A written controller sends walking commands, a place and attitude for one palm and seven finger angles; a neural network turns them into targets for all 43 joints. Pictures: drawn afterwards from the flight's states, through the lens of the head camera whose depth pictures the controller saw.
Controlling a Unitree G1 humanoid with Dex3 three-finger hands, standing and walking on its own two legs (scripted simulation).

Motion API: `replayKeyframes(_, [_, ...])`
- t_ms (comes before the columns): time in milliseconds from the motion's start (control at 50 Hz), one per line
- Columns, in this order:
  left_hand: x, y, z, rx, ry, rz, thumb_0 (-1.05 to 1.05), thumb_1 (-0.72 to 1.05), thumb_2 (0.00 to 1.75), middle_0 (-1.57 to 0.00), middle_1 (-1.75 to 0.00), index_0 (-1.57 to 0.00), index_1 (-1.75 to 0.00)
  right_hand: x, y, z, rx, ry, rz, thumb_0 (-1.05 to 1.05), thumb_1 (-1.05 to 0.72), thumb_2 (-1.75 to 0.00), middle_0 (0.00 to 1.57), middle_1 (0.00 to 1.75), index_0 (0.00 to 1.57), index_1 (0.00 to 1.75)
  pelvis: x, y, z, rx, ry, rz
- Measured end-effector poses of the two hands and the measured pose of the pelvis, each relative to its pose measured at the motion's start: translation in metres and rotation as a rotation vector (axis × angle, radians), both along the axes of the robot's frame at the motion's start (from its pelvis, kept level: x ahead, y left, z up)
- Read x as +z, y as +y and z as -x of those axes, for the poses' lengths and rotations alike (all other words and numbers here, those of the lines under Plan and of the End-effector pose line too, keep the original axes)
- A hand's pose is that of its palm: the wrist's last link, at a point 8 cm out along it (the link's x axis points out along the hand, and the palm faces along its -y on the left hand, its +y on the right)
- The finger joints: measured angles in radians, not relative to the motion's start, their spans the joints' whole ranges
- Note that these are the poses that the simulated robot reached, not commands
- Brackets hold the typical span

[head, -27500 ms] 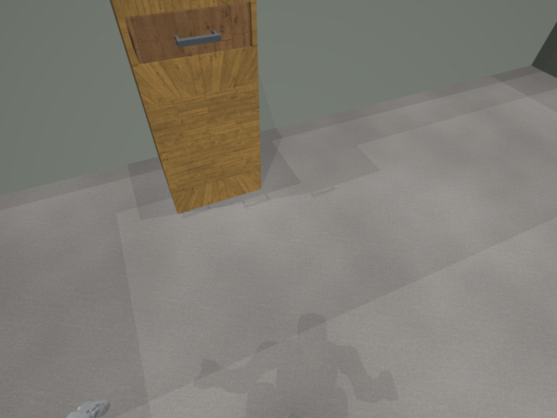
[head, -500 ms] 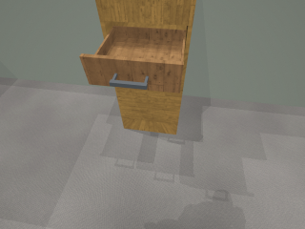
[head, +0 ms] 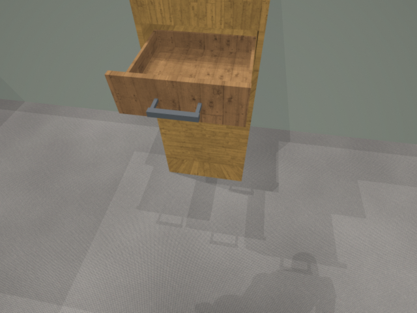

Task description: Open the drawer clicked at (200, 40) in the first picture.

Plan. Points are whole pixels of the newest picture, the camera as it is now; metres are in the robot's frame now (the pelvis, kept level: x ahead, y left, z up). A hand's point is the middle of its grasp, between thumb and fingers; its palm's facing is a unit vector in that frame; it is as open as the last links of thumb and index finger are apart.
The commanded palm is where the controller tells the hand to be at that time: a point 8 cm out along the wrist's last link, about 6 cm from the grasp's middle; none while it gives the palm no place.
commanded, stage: look to check the result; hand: left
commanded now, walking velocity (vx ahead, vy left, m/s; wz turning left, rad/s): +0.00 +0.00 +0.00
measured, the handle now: (175, 109) +0.60 +0.12 +0.02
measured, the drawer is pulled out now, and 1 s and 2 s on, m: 0.30 0.30 0.30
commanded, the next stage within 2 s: stand and wait in 0.12 s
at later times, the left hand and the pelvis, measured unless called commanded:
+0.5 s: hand out of the picture +0.07 +0.20 -0.17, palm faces +0.00 -0.96 -0.27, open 7.4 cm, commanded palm none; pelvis +0.01 +0.00 +0.00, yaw +0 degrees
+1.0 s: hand out of the picture +0.05 +0.20 -0.17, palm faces +0.00 -0.97 -0.26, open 7.4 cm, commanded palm none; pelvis +0.01 +0.00 +0.00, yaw +0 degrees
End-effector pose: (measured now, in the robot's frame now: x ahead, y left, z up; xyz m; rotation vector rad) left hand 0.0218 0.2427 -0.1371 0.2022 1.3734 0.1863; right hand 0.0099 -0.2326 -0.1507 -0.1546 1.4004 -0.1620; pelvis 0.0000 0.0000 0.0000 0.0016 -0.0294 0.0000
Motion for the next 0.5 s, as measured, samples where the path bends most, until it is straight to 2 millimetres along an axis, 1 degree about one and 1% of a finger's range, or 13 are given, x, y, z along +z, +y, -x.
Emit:
replayKeyframes(260, [0.003,0.004,-0.027,-0.021,-0.049,-0.012,0.00,0.90,0.90,-0.21,-0.30,-0.20,-0.30,0.003,-0.011,-0.017,0.010,-0.025,0.020,0.00,-0.91,-0.90,0.20,0.30,0.20,0.30,0.001,-0.002,-0.006,0.000,0.002,-0.001])
replayKeyframes(380, [0.005,0.006,-0.036,-0.031,-0.064,-0.019,0.00,0.90,0.90,-0.21,-0.30,-0.20,-0.30,0.004,-0.013,-0.020,0.009,-0.028,0.025,0.01,-0.91,-0.90,0.20,0.30,0.20,0.30,0.001,-0.003,-0.008,-0.002,0.003,-0.001])
replayKeyframes(500, [0.006,0.007,-0.040,-0.035,-0.067,-0.022,0.00,0.90,0.90,-0.21,-0.30,-0.20,-0.30,0.004,-0.014,-0.020,0.009,-0.023,0.026,0.01,-0.91,-0.90,0.20,0.30,0.20,0.30,0.001,-0.003,-0.010,-0.003,0.004,-0.001])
